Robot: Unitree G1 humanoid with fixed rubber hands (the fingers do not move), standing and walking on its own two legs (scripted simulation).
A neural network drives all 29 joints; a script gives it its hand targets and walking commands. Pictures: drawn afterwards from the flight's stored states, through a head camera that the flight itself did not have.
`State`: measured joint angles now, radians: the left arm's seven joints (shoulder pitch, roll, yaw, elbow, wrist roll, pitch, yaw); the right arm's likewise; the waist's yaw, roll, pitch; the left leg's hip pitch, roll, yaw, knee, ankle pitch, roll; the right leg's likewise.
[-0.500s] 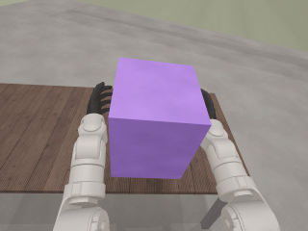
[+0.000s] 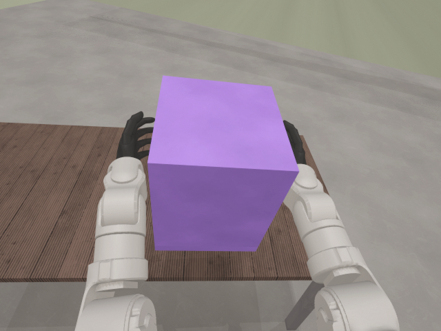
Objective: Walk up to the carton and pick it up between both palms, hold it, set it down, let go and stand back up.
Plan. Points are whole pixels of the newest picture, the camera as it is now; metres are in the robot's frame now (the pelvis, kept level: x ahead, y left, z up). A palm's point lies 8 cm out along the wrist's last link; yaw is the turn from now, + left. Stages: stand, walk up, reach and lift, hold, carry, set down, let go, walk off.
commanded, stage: reach and lift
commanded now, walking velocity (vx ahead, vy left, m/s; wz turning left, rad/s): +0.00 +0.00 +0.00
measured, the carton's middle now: (212, 169) +0.38 -0.01 +0.12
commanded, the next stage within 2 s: hold in 0.50 s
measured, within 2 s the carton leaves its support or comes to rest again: neither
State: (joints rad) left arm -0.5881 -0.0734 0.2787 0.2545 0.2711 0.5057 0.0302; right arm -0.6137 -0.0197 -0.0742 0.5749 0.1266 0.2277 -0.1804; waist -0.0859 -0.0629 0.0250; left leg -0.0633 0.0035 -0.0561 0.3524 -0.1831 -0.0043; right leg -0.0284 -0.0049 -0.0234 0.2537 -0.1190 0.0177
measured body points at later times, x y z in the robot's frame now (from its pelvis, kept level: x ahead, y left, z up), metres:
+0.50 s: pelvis +0.00 +0.00 +0.00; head -0.03 +0.03 +0.45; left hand +0.39 +0.14 +0.18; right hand +0.38 -0.16 +0.17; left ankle +0.01 +0.12 -0.75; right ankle +0.02 -0.13 -0.75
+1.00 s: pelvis +0.00 -0.01 +0.00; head -0.05 +0.02 +0.45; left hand +0.37 +0.15 +0.20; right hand +0.38 -0.14 +0.19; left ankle +0.01 +0.12 -0.75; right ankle +0.02 -0.13 -0.75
